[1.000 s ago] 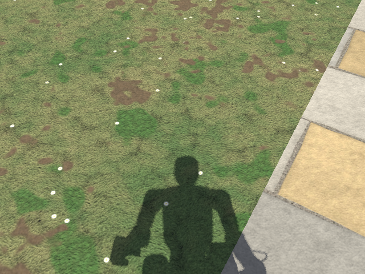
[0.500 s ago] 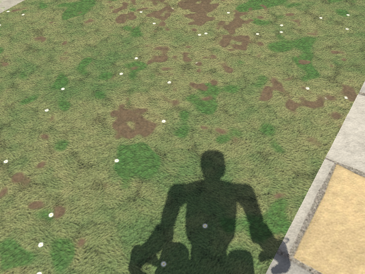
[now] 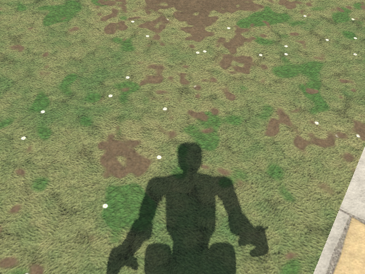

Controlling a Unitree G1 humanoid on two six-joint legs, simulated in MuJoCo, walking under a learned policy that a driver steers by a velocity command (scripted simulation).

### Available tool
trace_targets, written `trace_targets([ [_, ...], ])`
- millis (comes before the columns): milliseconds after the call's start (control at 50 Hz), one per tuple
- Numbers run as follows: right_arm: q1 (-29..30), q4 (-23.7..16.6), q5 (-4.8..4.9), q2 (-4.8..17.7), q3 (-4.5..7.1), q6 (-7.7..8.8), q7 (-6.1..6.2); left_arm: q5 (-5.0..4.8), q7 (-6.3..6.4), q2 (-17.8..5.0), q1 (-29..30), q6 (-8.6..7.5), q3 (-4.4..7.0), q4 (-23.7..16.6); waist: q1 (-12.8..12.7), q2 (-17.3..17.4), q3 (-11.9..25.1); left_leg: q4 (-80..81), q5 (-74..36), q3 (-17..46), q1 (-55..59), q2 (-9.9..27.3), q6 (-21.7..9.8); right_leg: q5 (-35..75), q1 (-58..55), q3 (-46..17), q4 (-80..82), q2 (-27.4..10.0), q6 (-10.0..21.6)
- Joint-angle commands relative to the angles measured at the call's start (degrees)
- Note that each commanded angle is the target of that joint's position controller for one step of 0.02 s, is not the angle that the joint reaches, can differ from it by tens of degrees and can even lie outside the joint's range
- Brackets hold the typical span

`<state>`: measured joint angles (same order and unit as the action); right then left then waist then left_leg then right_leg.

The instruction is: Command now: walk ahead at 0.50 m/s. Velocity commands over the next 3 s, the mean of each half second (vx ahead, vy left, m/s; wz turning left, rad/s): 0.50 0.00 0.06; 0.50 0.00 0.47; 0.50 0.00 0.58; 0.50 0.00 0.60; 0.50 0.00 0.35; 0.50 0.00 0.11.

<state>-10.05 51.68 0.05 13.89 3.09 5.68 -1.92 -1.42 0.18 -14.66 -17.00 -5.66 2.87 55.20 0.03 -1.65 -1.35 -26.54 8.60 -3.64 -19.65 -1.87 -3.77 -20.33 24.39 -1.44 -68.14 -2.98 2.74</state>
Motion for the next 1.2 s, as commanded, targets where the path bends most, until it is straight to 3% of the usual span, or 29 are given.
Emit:
trace_targets([
  [20,-1.4,-1.4,-0.54,4.5,0.68,0.92,-0.2,0.43,0.59,-3.2,-2.3,0.49,1.4,-2.9,-1.0,6.3,3.4,17.2,-4.9,16.7,8.6,14.6,-9.4,5.5,8.9,-2.4,1.6,-5.7,0.3],
  [80,-4.4,0.2,-0.45,7.1,1.27,1.13,0.71,0.9,0.89,-3.3,1.6,1.31,1.73,-4.6,-1.1,4.8,0.8,19.6,-9.9,13.1,8.3,14.5,-10.4,11.5,13.4,-1.9,8.1,-6.3,-1.2],
  [200,-9.9,2.3,0.29,7.9,1.15,0.27,2.13,0.93,-0.01,-1.8,13.7,0.72,1.27,-8.1,2.4,4.8,-1.4,20.4,-10.9,7.9,12.5,12.4,-7.7,26.7,15.2,0.3,27.8,-4.2,-2.1],
  [300,-14.8,4.9,0.73,8.5,1.46,-0.79,2.35,0.28,-1.54,-1.8,21.7,0.15,0.59,-11.0,4.9,4.7,-3.9,17.6,-10.7,7.9,21.2,15.2,-7.6,24.1,16.9,1.2,35.9,-2.4,-1.3],
  [360,-14.8,5.6,1.02,9.1,1.95,-1.57,2.67,0.18,-2.46,-3.1,21.9,-0.49,0.8,-12.1,3.5,5.6,-3.5,13.4,-16.8,9.1,24.7,17.3,-6.6,18.1,13.5,1.4,38.9,-1.3,0.6],
  [400,-12.2,5.0,1.19,9.9,2.11,-2.01,2.68,0.38,-2.27,-5.8,13.4,-0.95,2.24,-10.1,-1.9,6.8,1.4,4.4,-31.9,8.5,23.0,15.4,-5.2,16.3,-0.6,3.7,41.2,2.1,2.4],
  [420,-11.1,4.2,0.88,8.5,1.52,-2.07,2.58,0.65,-1.76,-9.1,2.9,-1.08,3.78,-7.0,-6.4,5.7,8.1,-7.1,-32.7,6.6,16.9,12.0,-3.5,18.3,-16.3,2.7,40.2,1.3,4.2],
  [440,-11.5,2.4,-0.39,6.0,0.45,-1.85,2.5,1.56,-0.95,-14.1,-8.0,-0.94,4.97,-5.3,-9.2,-2.5,18.0,-26.7,-12.2,3.6,3.4,7.0,-1.2,18.5,-35.0,-11.5,39.0,-11.6,7.8],
  [460,-19.2,2.9,0.95,-1.3,-1.34,-0.63,2.05,1.86,-1.41,-15.4,-8.9,-0.73,4.9,-4.4,-4.9,-17.3,25.0,-43.1,24.5,6.8,-16.2,-1.8,1.2,8.6,-49.7,-36.7,47.2,-22.7,15.4],
  [480,-15.0,3.6,2.5,6.3,0.47,0.16,2.06,1.51,-1.31,-9.3,-7.0,-0.81,3.42,-5.1,-6.7,-9.5,20.2,-49.1,23.9,12.7,-21.1,1.6,0.6,3.7,-45.0,-35.0,49.7,-20.5,12.7],
  [500,-10.1,2.0,3.16,8.4,1.23,0.45,2.14,1.29,-1.07,-6.9,-2.0,-0.96,2.63,-6.0,-5.8,-6.9,12.1,-49.1,18.2,11.2,-23.4,4.3,-0.1,6.2,-36.8,-25.4,50.8,-18.8,9.8],
  [520,-8.0,1.7,2.86,7.5,1.32,0.23,2.58,1.43,-1.16,-5.5,2.4,-1.09,2.06,-6.5,-3.8,-2.3,8.2,-46.9,13.1,10.1,-20.6,7.1,0.2,10.6,-28.4,-19.0,52.9,-16.7,8.5],
  [540,-7.3,1.8,2.17,6.6,1.76,-0.35,2.86,1.65,-1.31,-4.0,4.9,-1.23,1.74,-6.5,-2.2,-2.0,5.0,-44.0,10.0,10.0,-18.4,8.6,0.4,12.9,-22.4,-13.7,55.2,-14.6,7.6],
  [580,-9.7,2.2,2.28,3.8,1.91,-1.98,2.64,2.33,-1.31,-2.8,6.1,-1.51,1.54,-5.6,0.2,-3.8,3.3,-41.6,6.9,10.0,-13.8,10.2,0.3,15.2,-16.7,-7.1,58.5,-12.4,7.0],
  [660,-5.8,-0.1,1.79,3.1,2.38,-3.69,2.7,2.58,-0.19,-5.2,4.7,-1.71,2.39,-4.0,0.8,-1.8,-0.2,-36.6,-0.1,10.8,-19.6,10.5,1.3,21.4,-15.6,0.7,61.1,-12.5,7.7],
  [740,-0.1,-2.4,1.26,2.7,2.3,-3.32,1.59,2.53,0.86,-6.4,3.5,-1.14,2.68,-3.4,-0.2,-1.4,-1.7,-24.8,-9.8,8.9,-21.3,9.7,1.9,23.4,-18.1,7.0,61.8,-11.6,6.5],
  [820,8.1,-5.9,1.02,1.6,1.43,-3.18,0.11,1.77,1.48,-7.7,-0.4,-0.22,3.15,-2.3,-3.2,-0.1,-4.4,-16.0,-11.5,4.4,-22.5,9.0,1.1,24.7,-23.4,11.1,61.1,-13.0,6.0],
  [880,11.5,-8.6,1.25,1.8,1.24,-3.29,-0.98,0.97,1.47,-8.8,-2.0,0.93,3.65,-1.7,-3.7,-0.6,-5.1,-12.6,-6.2,1.7,-23.2,8.0,-0.3,30.0,-29.3,13.0,57.6,-14.7,5.4],
  [940,7.9,-9.7,1.43,4.6,2.5,-3.6,-1.52,0.19,1.7,-11.3,0.4,1.9,4.36,-2.6,0.2,-3.6,-0.8,-11.8,2.2,-3.3,-12.8,3.0,-3.2,55.3,-31.0,15.4,47.2,-14.8,3.6],
  [960,2.1,-8.7,1.66,6.6,3.62,-3.66,-1.46,-0.01,1.76,-12.0,1.5,2.35,4.49,-3.0,3.8,-4.1,2.4,-10.8,3.7,-4.6,-5.1,0.4,-4.7,62.1,-30.0,16.1,38.7,-14.0,2.8],
  [980,-7.3,-6.2,1.78,10.0,5.56,-3.67,-0.88,-0.23,1.74,-11.9,2.7,2.56,4.26,-3.4,8.8,-2.7,7.4,-6.2,-0.2,-4.2,9.0,-2.2,-7.0,59.1,-24.7,17.2,26.0,-11.6,0.7],
  [1000,-14.9,-4.5,1.66,16.0,7.54,-4.13,0.5,1.32,1.69,-9.3,2.1,2.03,3.32,-4.9,10.4,6.2,12.1,-4.1,-0.2,11.4,25.5,6.9,-10.5,34.0,-8.9,17.2,6.9,-8.2,-2.2],
  [1020,-11.3,-6.3,1.59,20.3,7.64,-3.39,0.51,1.93,0.82,-1.4,-1.6,-0.16,1.02,-8.3,2.9,17.9,18.0,5.7,8.6,46.6,41.2,20.1,-22.4,-12.2,14.6,7.3,-12.6,5.2,-5.3],
  [1040,-13.4,-6.8,0.77,15.1,5.95,-2.77,0.09,-0.51,-0.11,-6.3,5.1,-2.8,1.74,-9.6,7.0,10.0,20.2,11.8,10.3,50.2,42.0,21.1,-20.8,-11.6,20.9,-3.8,-15.4,3.5,-3.5],
  [1060,-11.6,-6.6,0.44,11.7,5.06,-2.04,0.11,-2.05,-0.46,-7.2,8.6,-3.78,1.95,-10.7,6.5,7.8,13.1,11.0,6.3,41.0,36.8,19.4,-18.0,-7.1,24.1,-3.3,-13.0,0.8,-1.7],
  [1080,-7.2,-7.4,0.82,9.4,4.36,-1.53,0.01,-1.05,-0.05,-6.8,8.5,-3.98,1.96,-9.9,3.4,2.2,8.3,10.6,0.1,33.2,27.4,16.6,-15.6,-2.4,21.0,-3.4,-7.1,-2.1,-1.2],
  [1100,-3.4,-8.3,0.93,7.1,3.62,-1.38,0.18,0.66,0.43,-7.8,8.2,-3.44,2.64,-9.2,1.3,1.9,6.3,11.0,-5.0,27.4,20.0,14.1,-13.8,0.0,16.4,-3.2,-1.9,-3.9,-1.5],
  [1120,-1.6,-9.3,0.52,6.3,3.2,-1.32,0.47,1.08,0.4,-8.0,7.0,-2.54,2.99,-9.0,-0.4,2.7,5.5,12.2,-7.9,25.1,15.2,12.8,-13.3,1.8,12.5,-3.5,0.6,-4.9,-2.0],
  [1200,-4.6,-9.2,0.85,9.9,3.91,-0.96,1.95,2.25,0.75,-5.8,10.7,-0.47,2.69,-11.1,-0.6,2.6,2.9,14.5,-15.2,20.5,8.8,10.6,-13.2,8.8,11.7,-1.6,12.2,-3.6,-5.3],
])
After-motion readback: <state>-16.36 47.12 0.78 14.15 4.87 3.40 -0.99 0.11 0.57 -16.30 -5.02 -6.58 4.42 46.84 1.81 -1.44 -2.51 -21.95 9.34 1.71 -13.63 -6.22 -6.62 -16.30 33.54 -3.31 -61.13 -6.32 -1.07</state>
